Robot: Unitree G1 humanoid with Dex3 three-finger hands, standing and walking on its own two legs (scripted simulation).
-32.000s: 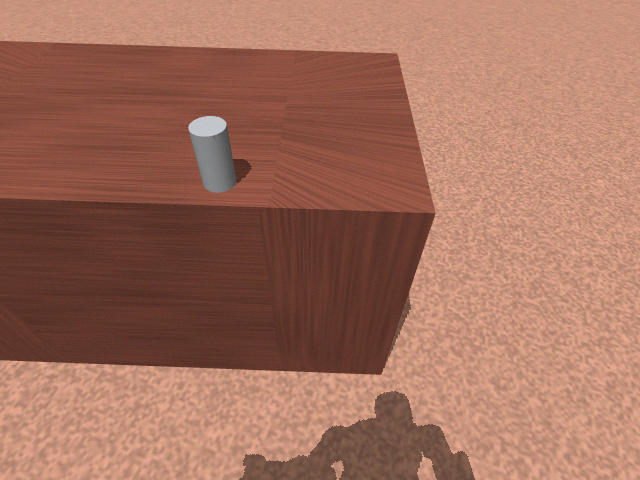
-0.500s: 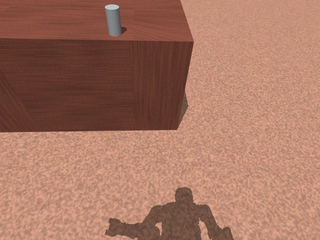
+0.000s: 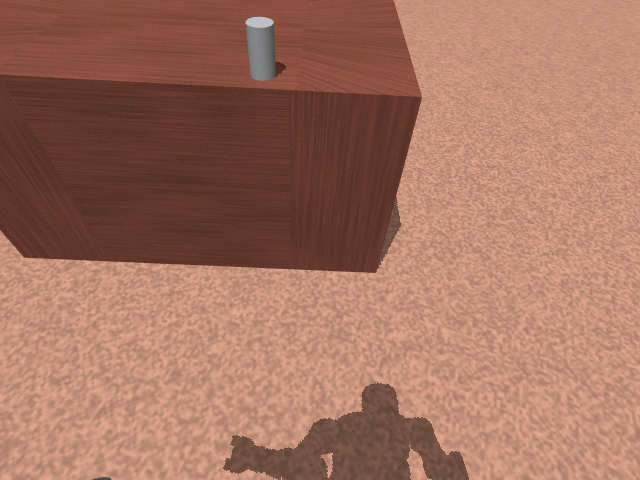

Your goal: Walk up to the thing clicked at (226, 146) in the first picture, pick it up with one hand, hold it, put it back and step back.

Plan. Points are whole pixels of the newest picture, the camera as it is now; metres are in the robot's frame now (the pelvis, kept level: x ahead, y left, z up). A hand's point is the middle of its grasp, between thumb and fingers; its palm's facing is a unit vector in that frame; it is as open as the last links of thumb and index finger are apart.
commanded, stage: step back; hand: left
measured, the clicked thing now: (261, 49) +1.05 +0.16 +0.05
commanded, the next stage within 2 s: stand in 0.10 s
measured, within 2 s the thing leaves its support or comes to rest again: neither
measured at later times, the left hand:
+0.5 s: hand out of the picture +0.08 +0.25 -0.14, palm faces -0.03 -0.94 -0.33, open 7.4 cm
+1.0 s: hand out of the picture +0.09 +0.23 -0.14, palm faces -0.05 -0.94 -0.35, open 7.4 cm
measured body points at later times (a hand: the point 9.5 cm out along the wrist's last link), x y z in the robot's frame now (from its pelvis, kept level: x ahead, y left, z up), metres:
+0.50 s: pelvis +0.00 +0.00 +0.02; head +0.01 +0.00 +0.47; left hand +0.08 +0.30 -0.12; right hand +0.11 -0.29 -0.11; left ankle -0.01 +0.12 -0.73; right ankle +0.02 -0.13 -0.73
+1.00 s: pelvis +0.00 -0.02 +0.02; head +0.01 -0.02 +0.47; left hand +0.09 +0.28 -0.11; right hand +0.07 -0.32 -0.12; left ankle -0.01 +0.12 -0.73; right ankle +0.02 -0.13 -0.73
